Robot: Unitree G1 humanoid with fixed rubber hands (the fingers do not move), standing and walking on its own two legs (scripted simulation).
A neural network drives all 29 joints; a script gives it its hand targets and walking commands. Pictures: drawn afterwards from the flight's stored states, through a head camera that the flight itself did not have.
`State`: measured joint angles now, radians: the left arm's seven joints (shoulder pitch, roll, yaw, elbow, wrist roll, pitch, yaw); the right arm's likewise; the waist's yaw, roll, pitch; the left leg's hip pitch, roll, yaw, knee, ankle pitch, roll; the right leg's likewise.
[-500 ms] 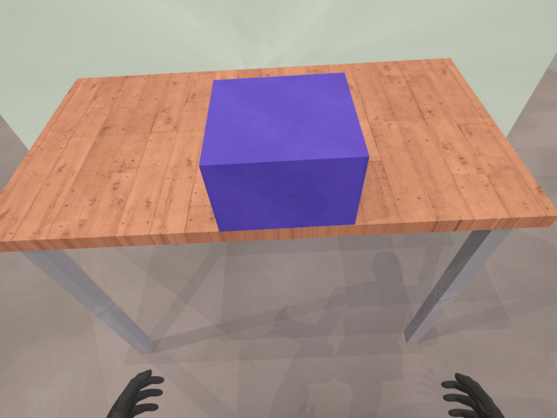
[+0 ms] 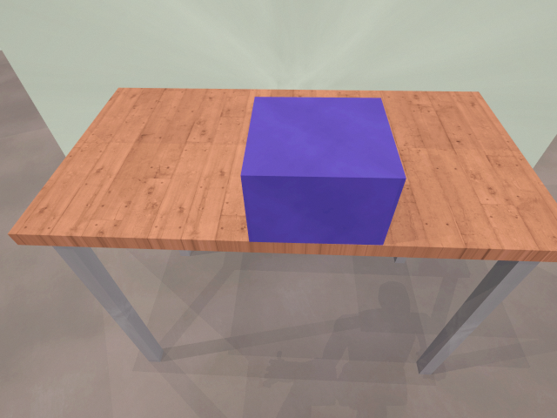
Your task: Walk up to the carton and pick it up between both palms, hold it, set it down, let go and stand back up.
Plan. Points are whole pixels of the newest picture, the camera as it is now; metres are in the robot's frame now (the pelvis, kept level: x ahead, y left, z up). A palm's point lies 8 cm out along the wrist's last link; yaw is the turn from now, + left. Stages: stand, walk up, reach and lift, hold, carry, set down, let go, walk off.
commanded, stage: walk up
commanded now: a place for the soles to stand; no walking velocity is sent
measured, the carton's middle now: (316, 168) +0.52 -0.04 +0.07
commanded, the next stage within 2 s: reach and lift in 1.92 s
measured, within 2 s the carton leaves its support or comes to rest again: neither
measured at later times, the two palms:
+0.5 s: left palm (137, 401) +0.18 +0.25 -0.10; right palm out of the picture +0.15 -0.27 -0.12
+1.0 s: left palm (139, 363) +0.24 +0.26 -0.09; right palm (479, 391) +0.19 -0.27 -0.09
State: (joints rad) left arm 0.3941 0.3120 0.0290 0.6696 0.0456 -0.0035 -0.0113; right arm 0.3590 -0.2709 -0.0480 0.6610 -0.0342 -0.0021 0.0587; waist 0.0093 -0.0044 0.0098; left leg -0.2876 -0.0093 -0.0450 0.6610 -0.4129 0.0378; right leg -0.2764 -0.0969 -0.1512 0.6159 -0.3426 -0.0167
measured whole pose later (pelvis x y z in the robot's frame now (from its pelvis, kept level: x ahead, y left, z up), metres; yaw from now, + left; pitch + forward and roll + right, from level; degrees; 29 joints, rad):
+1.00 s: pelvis +0.09 +0.01 +0.00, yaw -9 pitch -2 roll +0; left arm 0.28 0.29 0.02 0.63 0.01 0.01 -0.01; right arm 0.19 -0.31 0.00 0.63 0.00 0.04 0.01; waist 0.01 0.01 0.07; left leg -0.20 0.05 0.14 0.64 -0.40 0.01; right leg -0.37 0.03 0.10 0.64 -0.25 0.01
